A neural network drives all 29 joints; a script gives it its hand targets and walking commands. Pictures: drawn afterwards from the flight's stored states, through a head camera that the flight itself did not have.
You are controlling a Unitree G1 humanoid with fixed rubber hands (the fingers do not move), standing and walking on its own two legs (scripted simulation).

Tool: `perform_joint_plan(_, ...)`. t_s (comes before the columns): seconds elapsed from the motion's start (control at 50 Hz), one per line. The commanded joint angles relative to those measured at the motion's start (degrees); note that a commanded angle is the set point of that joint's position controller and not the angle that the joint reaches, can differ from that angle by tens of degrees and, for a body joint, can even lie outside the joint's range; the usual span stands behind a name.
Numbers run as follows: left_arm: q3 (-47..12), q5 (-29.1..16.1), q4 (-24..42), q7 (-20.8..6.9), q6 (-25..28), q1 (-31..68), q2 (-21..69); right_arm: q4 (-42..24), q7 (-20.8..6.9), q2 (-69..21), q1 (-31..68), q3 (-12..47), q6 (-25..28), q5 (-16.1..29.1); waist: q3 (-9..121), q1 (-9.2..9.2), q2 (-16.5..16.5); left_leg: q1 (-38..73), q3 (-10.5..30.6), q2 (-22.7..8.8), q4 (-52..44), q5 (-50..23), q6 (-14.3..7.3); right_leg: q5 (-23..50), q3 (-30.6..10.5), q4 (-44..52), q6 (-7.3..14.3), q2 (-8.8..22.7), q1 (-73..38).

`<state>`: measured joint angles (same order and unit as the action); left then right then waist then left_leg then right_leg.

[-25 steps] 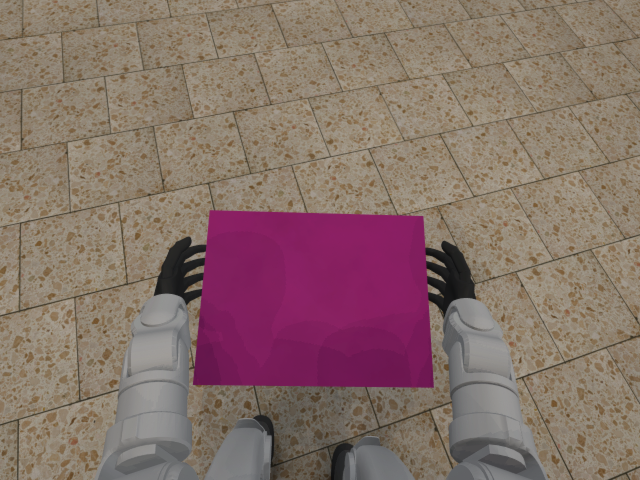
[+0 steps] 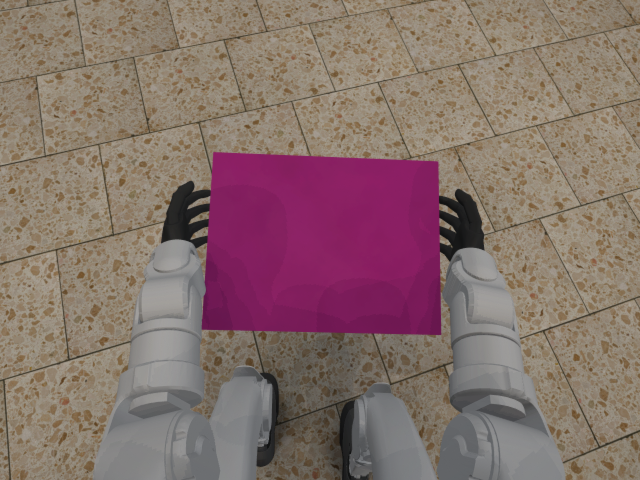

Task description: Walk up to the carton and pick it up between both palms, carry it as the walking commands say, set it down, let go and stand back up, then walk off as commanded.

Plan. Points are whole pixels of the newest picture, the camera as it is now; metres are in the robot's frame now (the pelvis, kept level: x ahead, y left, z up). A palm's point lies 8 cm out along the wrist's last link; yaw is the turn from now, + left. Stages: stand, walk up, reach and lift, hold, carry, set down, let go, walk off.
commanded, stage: set down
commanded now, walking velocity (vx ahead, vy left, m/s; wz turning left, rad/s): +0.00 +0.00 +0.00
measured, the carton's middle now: (320, 251) +0.43 +0.02 -0.16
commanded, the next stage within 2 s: none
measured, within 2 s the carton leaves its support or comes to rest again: neither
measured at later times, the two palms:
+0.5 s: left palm (205, 238) +0.43 +0.19 -0.15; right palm (449, 258) +0.43 -0.18 -0.15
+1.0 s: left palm (212, 244) +0.45 +0.20 -0.23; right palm (426, 259) +0.45 -0.17 -0.23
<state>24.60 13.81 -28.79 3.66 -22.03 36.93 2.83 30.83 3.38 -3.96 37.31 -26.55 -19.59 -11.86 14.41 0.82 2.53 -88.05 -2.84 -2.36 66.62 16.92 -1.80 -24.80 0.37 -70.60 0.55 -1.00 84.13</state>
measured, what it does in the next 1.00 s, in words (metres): lowers itself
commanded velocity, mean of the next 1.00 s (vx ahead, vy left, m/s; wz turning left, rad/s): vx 0.00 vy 0.00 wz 0.00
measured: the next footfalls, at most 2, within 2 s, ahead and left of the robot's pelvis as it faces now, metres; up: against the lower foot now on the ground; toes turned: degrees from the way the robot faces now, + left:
none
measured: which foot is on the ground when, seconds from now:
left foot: down 0.00-1.00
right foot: down 0.00-1.00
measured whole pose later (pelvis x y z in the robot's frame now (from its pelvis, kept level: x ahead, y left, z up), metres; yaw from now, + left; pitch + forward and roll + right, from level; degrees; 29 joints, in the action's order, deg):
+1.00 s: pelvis -0.04 +0.00 -0.15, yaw -2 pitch +48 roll -1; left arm 23.2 7.8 -42.7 1.2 -20.3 57.6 -9.9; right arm 42.5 3.5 4.1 57.4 -24.4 -18.5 -6.4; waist 12.5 0.8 2.3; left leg -122.9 0.0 -1.2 96.8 21.7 -0.9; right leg -30.1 1.0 -101.1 0.6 -3.0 118.8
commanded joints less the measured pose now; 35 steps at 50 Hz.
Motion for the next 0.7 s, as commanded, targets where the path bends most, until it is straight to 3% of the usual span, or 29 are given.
perform_joint_plan(0.0, -34.22, -10.66, -1.26, -22.88, 1.65, 32.91, 52.34, 3.43, -25.20, -50.45, 33.59, 33.48, 0.60, 9.67, 49.63, 1.83, -2.83, 43.22, 5.00, 6.84, -0.22, -15.78, 1.80, 11.12, -1.03, 6.29, 1.38, -6.83, -3.75)
perform_joint_plan(0.22, -29.49, -10.81, -6.39, -22.83, 0.43, 43.44, 47.59, 6.51, -23.28, -46.94, 42.14, 27.64, -0.57, 9.17, 45.01, -0.30, -3.74, 30.76, 3.47, 7.60, 4.63, 0.10, 0.99, 1.13, -0.30, 1.81, 0.76, -6.39, 2.63)
perform_joint_plan(0.28, -27.80, -10.51, -7.39, -22.91, 0.22, 44.91, 46.62, 6.53, -23.14, -45.81, 44.23, 26.61, -0.91, 9.34, 44.73, 0.32, -4.44, 27.48, 2.73, 7.96, 6.19, 1.39, 0.79, 0.18, -0.28, 0.14, 0.91, -6.43, 2.77)
perform_joint_plan(0.42, -27.80, -11.69, -6.68, -22.54, 1.05, 44.96, 45.64, 3.76, -22.50, -46.61, 47.37, 30.07, -0.17, 11.82, 51.41, 1.92, -1.76, 23.97, 1.84, 8.64, 11.62, -6.41, 0.31, 5.24, 0.80, -4.97, 0.10, -7.62, 3.65)
perform_joint_plan(0.6, -33.88, -15.22, -2.05, -20.98, 2.88, 45.20, 45.55, 0.56, -20.30, -47.60, 47.19, 36.82, 2.07, 15.42, 64.53, 2.35, -1.16, 23.89, 2.16, 8.08, 19.08, -17.99, 1.40, 12.96, 1.90, -11.38, -1.00, -8.59, 8.91)
perform_joint_plan(0.68, -34.88, -16.40, -2.27, -20.28, 3.67, 46.83, 44.09, 0.58, -18.27, -47.06, 47.92, 37.56, 2.47, 16.03, 64.67, 1.62, -1.55, 18.97, 1.22, 8.11, 21.26, -16.36, 1.75, 12.36, 1.64, -13.23, -1.53, -8.21, 9.77)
